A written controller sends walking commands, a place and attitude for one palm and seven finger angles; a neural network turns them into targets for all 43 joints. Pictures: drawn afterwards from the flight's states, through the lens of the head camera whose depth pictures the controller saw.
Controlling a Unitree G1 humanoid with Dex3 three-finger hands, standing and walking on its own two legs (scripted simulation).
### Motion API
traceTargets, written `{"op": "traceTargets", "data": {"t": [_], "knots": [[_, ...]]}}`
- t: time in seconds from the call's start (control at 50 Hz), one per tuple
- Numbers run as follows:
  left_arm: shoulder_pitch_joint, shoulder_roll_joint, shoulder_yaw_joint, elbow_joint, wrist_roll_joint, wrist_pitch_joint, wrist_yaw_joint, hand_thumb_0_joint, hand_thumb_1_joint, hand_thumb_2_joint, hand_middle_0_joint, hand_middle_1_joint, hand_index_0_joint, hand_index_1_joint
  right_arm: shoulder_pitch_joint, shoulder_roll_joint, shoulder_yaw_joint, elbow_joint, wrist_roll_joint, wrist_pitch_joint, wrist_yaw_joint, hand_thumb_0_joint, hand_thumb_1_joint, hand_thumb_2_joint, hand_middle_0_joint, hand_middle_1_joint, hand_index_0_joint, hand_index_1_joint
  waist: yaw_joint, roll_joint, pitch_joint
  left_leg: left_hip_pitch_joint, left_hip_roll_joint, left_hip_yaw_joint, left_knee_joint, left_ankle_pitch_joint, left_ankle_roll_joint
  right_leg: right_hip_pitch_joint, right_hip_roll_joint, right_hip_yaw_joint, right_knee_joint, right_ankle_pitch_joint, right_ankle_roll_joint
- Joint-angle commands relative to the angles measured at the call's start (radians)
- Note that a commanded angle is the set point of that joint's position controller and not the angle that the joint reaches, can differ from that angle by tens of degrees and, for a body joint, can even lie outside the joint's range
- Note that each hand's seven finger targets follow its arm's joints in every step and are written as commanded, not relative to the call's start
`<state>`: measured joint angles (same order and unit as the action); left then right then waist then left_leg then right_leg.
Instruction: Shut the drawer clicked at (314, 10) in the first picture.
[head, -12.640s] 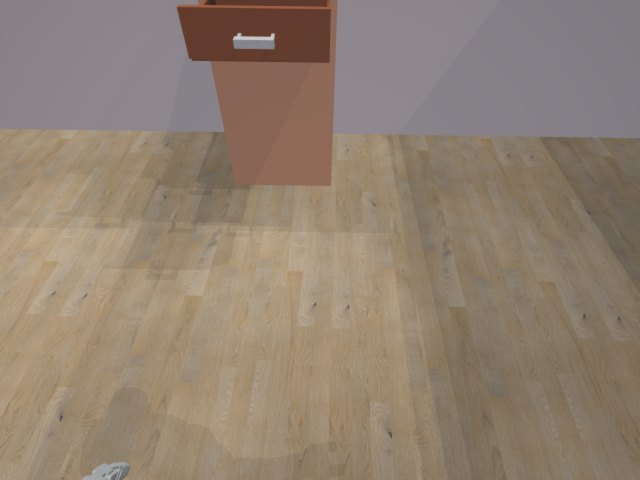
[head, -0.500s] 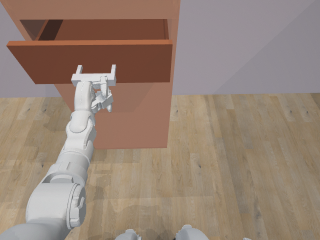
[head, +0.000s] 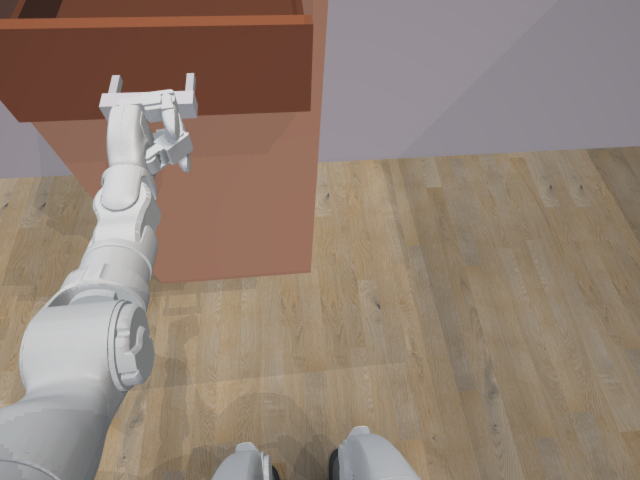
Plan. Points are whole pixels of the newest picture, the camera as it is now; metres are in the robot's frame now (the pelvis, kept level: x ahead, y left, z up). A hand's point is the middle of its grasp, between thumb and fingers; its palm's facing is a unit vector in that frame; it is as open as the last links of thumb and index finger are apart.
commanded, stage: push the drawer shut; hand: left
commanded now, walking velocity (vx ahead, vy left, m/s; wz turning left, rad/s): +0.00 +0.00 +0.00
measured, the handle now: (152, 93) +0.60 +0.16 +0.09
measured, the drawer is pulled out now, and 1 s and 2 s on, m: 0.05 0.00 0.00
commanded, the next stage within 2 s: pull the fist back off the drawer in 0.76 s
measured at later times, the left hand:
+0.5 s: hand (187, 106) +0.57 +0.12 +0.09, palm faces +0.01 -1.00 -0.02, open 3.2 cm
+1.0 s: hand (181, 104) +0.58 +0.12 +0.09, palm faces +0.00 -1.00 -0.03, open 3.0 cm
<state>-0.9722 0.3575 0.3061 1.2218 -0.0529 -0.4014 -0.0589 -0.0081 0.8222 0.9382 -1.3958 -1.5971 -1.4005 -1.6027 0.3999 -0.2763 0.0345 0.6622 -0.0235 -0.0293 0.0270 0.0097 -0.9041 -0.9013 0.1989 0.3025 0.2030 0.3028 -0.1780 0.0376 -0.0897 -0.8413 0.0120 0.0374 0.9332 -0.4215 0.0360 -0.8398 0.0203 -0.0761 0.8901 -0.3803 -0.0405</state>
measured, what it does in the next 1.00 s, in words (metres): stands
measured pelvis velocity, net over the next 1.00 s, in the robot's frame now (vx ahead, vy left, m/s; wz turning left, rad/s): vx -0.01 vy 0.01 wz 0.00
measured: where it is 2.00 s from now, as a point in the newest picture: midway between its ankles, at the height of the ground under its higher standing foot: outside the picture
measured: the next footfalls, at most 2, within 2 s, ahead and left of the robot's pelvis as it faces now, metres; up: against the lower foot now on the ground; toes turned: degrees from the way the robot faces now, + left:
none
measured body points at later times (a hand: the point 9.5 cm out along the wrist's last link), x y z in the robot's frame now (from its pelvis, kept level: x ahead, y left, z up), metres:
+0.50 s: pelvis +0.01 +0.01 -0.01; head +0.15 +0.01 +0.42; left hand +0.57 +0.17 +0.10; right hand -0.04 -0.25 -0.11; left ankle +0.01 +0.10 -0.68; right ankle +0.02 -0.10 -0.68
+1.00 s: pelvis -0.01 +0.01 -0.02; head +0.15 +0.03 +0.41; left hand +0.57 +0.18 +0.10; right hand -0.07 -0.24 -0.11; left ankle +0.01 +0.10 -0.68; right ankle +0.02 -0.10 -0.68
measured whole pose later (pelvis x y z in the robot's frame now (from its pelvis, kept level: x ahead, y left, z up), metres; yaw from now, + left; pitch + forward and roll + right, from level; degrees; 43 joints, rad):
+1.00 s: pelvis -0.01 +0.01 -0.02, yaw +0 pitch +25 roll -4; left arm -1.29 0.54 0.31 1.43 0.03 -0.33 -0.03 -0.01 0.68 1.00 -1.40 -1.60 -1.40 -1.60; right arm 0.46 -0.29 0.08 0.67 -0.06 -0.03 0.03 0.01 -0.90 -0.90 0.20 0.30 0.20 0.30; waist -0.29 0.06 -0.09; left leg -1.04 0.01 0.00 1.02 -0.42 0.05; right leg -1.00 0.02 -0.11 0.92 -0.36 -0.03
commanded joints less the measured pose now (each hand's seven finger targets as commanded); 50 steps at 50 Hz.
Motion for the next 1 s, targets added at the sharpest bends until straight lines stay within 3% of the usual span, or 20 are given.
{"op": "traceTargets", "data": {"t": [0.0, 0.06, 0.1, 0.16, 0.18, 0.2, 0.32, 0.34, 0.38, 0.42, 0.44, 0.48, 0.52, 0.58, 0.68, 0.7, 0.72, 0.76, 0.84, 0.98], "knots": [[-0.595, 0.187, -0.006, -0.229, 0.003, -0.07, 0.016, 0.0, 0.9, 0.9, -1.4, -1.6, -1.4, -1.6, 0.168, -0.16, -0.056, -0.051, -0.007, -0.009, 0.0, 0.0, -0.9, -0.9, 0.2, 0.3, 0.2, 0.3, -0.054, 0.051, -0.46, 0.291, -0.011, -0.086, -0.096, 0.24, 0.002, 0.167, 0.02, 0.073, -0.112, 0.213, 0.021], [-0.611, 0.241, 0.037, -0.204, 0.012, -0.064, 0.026, 0.0, 0.9, 0.9, -1.4, -1.6, -1.4, -1.6, 0.189, -0.17, -0.058, -0.045, -0.012, -0.001, 0.0, 0.0, -0.9, -0.9, 0.2, 0.3, 0.2, 0.3, -0.059, 0.029, -0.472, 0.278, -0.01, -0.086, -0.087, 0.265, 0.006, 0.177, 0.023, 0.074, -0.109, 0.24, 0.022], [-0.631, 0.226, 0.022, -0.2, 0.021, -0.061, 0.026, 0.0, 0.9, 0.9, -1.4, -1.6, -1.4, -1.6, 0.193, -0.167, -0.057, -0.044, -0.015, 0.004, 0.003, 0.0, -0.9, -0.9, 0.2, 0.3, 0.2, 0.3, -0.063, 0.068, -0.469, 0.29, -0.008, -0.089, -0.082, 0.273, 0.001, 0.15, 0.022, 0.069, -0.105, 0.237, 0.02], [-0.677, 0.238, 0.024, -0.172, 0.031, -0.054, 0.038, 0.0, 0.9, 0.9, -1.4, -1.6, -1.4, -1.6, 0.209, -0.171, -0.055, -0.033, -0.02, 0.008, 0.003, 0.0, -0.9, -0.9, 0.2, 0.3, 0.2, 0.3, -0.086, 0.043, -0.44, 0.254, -0.007, -0.092, -0.073, 0.255, 0.007, 0.13, 0.022, 0.072, -0.109, 0.221, 0.024], [-0.659, 0.28, 0.058, -0.151, 0.035, -0.051, 0.043, 0.0, 0.9, 0.9, -1.4, -1.6, -1.4, -1.6, 0.216, -0.177, -0.055, -0.037, -0.02, 0.011, 0.003, 0.0, -0.9, -0.9, 0.2, 0.3, 0.2, 0.3, -0.075, 0.058, -0.448, 0.244, -0.009, -0.089, -0.072, 0.249, 0.006, 0.138, 0.022, 0.075, -0.109, 0.214, 0.022], [-0.688, 0.27, 0.039, -0.163, 0.039, -0.05, 0.044, 0.0, 0.9, 0.9, -1.4, -1.6, -1.4, -1.6, 0.218, -0.175, -0.052, -0.038, -0.022, 0.012, 0.004, 0.0, -0.9, -0.9, 0.2, 0.3, 0.2, 0.3, -0.089, 0.07, -0.459, 0.248, -0.008, -0.09, -0.071, 0.251, 0.007, 0.134, 0.021, 0.074, -0.107, 0.216, 0.023], [-0.712, 0.324, 0.073, -0.135, 0.056, -0.042, 0.044, 0.0, 0.9, 0.9, -1.4, -1.6, -1.4, -1.6, 0.248, -0.178, -0.05, -0.035, -0.03, 0.024, 0.007, 0.0, -0.9, -0.9, 0.2, 0.3, 0.2, 0.3, -0.09, 0.08, -0.497, 0.252, -0.006, -0.094, -0.052, 0.309, 0.006, 0.144, 0.024, 0.071, -0.097, 0.261, 0.021], [-0.727, 0.322, 0.07, -0.136, 0.058, -0.04, 0.045, 0.0, 0.9, 0.9, -1.4, -1.6, -1.4, -1.6, 0.256, -0.181, -0.049, -0.036, -0.034, 0.026, 0.006, 0.0, -0.9, -0.9, 0.2, 0.3, 0.2, 0.3, -0.102, 0.075, -0.505, 0.258, -0.005, -0.098, -0.05, 0.325, 0.007, 0.14, 0.026, 0.067, -0.091, 0.277, 0.022], [-0.752, 0.307, 0.057, -0.142, 0.059, -0.038, 0.043, 0.0, 0.9, 0.9, -1.4, -1.6, -1.4, -1.6, 0.259, -0.179, -0.049, -0.035, -0.036, 0.031, 0.01, 0.0, -0.9, -0.9, 0.2, 0.3, 0.2, 0.3, -0.106, 0.113, -0.512, 0.275, -0.003, -0.1, -0.046, 0.341, 0.005, 0.124, 0.025, 0.067, -0.093, 0.282, 0.021], [-0.75, 0.347, 0.088, -0.149, 0.062, -0.038, 0.045, 0.0, 0.9, 0.9, -1.4, -1.6, -1.4, -1.6, 0.272, -0.183, -0.053, -0.034, -0.038, 0.037, 0.01, 0.0, -0.9, -0.9, 0.2, 0.3, 0.2, 0.3, -0.102, 0.095, -0.539, 0.283, -0.001, -0.099, -0.041, 0.367, 0.005, 0.144, 0.027, 0.067, -0.091, 0.309, 0.021], [-0.745, 0.333, 0.075, -0.145, 0.063, -0.039, 0.044, 0.0, 0.9, 0.9, -1.4, -1.6, -1.4, -1.6, 0.277, -0.182, -0.051, -0.034, -0.039, 0.041, 0.012, 0.0, -0.9, -0.9, 0.2, 0.3, 0.2, 0.3, -0.102, 0.122, -0.541, 0.306, 0.001, -0.107, -0.041, 0.394, 0.001, 0.125, 0.029, 0.062, -0.085, 0.32, 0.018], [-0.797, 0.294, 0.044, -0.125, 0.062, -0.03, 0.045, 0.0, 0.9, 0.9, -1.4, -1.6, -1.4, -1.6, 0.275, -0.181, -0.051, -0.022, -0.038, 0.044, 0.012, 0.0, -0.9, -0.9, 0.2, 0.3, 0.2, 0.3, -0.133, 0.097, -0.487, 0.282, 0.004, -0.109, -0.038, 0.349, 0.004, 0.084, 0.03, 0.06, -0.1, 0.273, 0.025], [-0.837, 0.33, 0.057, -0.102, 0.068, -0.021, 0.057, 0.0, 0.9, 0.9, -1.4, -1.6, -1.4, -1.6, 0.281, -0.187, -0.047, -0.014, -0.038, 0.044, 0.01, 0.0, -0.9, -0.9, 0.2, 0.3, 0.2, 0.3, -0.146, 0.092, -0.439, 0.232, 0.002, -0.108, -0.045, 0.277, 0.009, 0.071, 0.029, 0.062, -0.113, 0.211, 0.027], [-0.894, 0.347, 0.05, -0.121, 0.076, -0.027, 0.061, 0.0, 0.9, 0.9, -1.4, -1.6, -1.4, -1.6, 0.289, -0.19, -0.044, -0.01, -0.04, 0.039, 0.005, 0.0, -0.9, -0.9, 0.2, 0.3, 0.2, 0.3, -0.161, 0.141, -0.485, 0.268, 0.004, -0.118, -0.036, 0.283, 0.008, 0.041, 0.028, 0.061, -0.106, 0.198, 0.025], [-0.943, 0.307, 0.006, -0.109, 0.072, -0.03, 0.062, 0.0, 0.9, 0.9, -1.4, -1.6, -1.4, -1.6, 0.289, -0.193, -0.037, -0.001, -0.043, 0.026, 0.005, 0.0, -0.9, -0.9, 0.2, 0.3, 0.2, 0.3, -0.184, 0.183, -0.467, 0.291, 0.01, -0.139, -0.039, 0.25, 0.002, -0.029, 0.03, 0.047, -0.104, 0.14, 0.022], [-0.951, 0.321, 0.017, -0.106, 0.071, -0.029, 0.064, 0.0, 0.9, 0.9, -1.4, -1.6, -1.4, -1.6, 0.293, -0.198, -0.038, 0.003, -0.045, 0.023, 0.003, 0.0, -0.9, -0.9, 0.2, 0.3, 0.2, 0.3, -0.189, 0.163, -0.473, 0.289, 0.012, -0.143, -0.038, 0.243, 0.004, -0.027, 0.031, 0.047, -0.106, 0.134, 0.023], [-0.959, 0.364, 0.044, -0.106, 0.072, -0.03, 0.067, 0.0, 0.9, 0.9, -1.4, -1.6, -1.4, -1.6, 0.296, -0.201, -0.037, 0.002, -0.045, 0.021, 0.001, 0.0, -0.9, -0.9, 0.2, 0.3, 0.2, 0.3, -0.183, 0.161, -0.483, 0.277, 0.012, -0.143, -0.038, 0.234, 0.004, -0.016, 0.032, 0.049, -0.104, 0.126, 0.023], [-0.973, 0.325, 0.006, -0.102, 0.07, -0.024, 0.061, 0.0, 0.9, 0.9, -1.4, -1.6, -1.4, -1.6, 0.294, -0.2, -0.033, 0.003, -0.044, 0.015, 0.0, 0.0, -0.9, -0.9, 0.2, 0.3, 0.2, 0.3, -0.198, 0.182, -0.489, 0.291, 0.013, -0.142, -0.038, 0.225, 0.004, -0.038, 0.031, 0.049, -0.107, 0.118, 0.025], [-0.964, 0.352, 0.017, -0.053, 0.06, -0.006, 0.062, 0.0, 0.9, 0.9, -1.4, -1.6, -1.4, -1.6, 0.291, -0.211, -0.025, 0.007, -0.037, 0.0, -0.009, 0.0, -0.9, -0.9, 0.2, 0.3, 0.2, 0.3, -0.209, 0.156, -0.434, 0.232, 0.017, -0.144, -0.053, 0.134, 0.01, -0.053, 0.029, 0.049, -0.116, 0.058, 0.026], [-0.979, 0.325, 0.001, -0.06, 0.068, 0.004, 0.062, 0.0, 0.9, 0.9, -1.4, -1.6, -1.4, -1.6, 0.293, -0.212, -0.024, -0.007, -0.045, -0.011, -0.006, 0.0, -0.9, -0.9, 0.2, 0.3, 0.2, 0.3, -0.2, 0.177, -0.466, 0.245, 0.017, -0.164, -0.053, 0.103, 0.004, -0.086, 0.026, 0.039, -0.097, 0.035, 0.022]]}}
